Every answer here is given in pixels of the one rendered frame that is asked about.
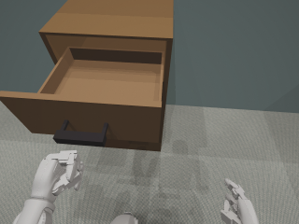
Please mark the left robot thigh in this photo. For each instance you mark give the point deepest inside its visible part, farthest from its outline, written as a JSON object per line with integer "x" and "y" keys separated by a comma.
{"x": 125, "y": 219}

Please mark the left robot shin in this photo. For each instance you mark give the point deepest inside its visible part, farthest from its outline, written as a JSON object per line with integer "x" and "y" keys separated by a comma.
{"x": 127, "y": 213}

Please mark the cabinet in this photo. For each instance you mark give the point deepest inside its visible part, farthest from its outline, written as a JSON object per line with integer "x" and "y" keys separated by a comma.
{"x": 115, "y": 24}

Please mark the robot right hand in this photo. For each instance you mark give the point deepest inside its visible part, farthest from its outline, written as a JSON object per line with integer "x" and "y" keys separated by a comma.
{"x": 243, "y": 209}

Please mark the robot left hand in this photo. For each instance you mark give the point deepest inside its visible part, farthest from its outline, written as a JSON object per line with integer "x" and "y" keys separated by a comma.
{"x": 65, "y": 166}

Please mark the left robot forearm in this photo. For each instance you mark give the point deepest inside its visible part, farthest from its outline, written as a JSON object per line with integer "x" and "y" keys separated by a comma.
{"x": 35, "y": 211}

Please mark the handle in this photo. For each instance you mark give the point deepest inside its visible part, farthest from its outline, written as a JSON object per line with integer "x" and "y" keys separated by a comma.
{"x": 63, "y": 136}

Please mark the drawer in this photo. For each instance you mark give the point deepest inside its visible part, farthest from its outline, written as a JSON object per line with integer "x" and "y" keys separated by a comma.
{"x": 93, "y": 86}

